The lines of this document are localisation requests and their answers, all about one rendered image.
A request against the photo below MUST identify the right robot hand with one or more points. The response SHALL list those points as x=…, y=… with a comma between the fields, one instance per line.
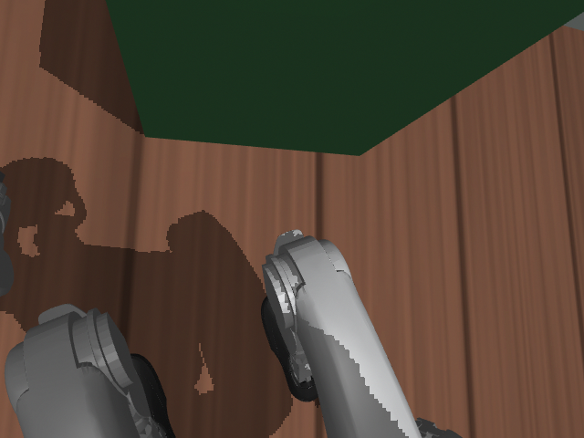
x=429, y=430

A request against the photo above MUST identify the left robot foot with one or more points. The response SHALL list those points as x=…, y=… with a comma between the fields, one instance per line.
x=154, y=394

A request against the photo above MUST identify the right robot foot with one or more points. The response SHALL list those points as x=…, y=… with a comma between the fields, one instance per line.
x=304, y=391

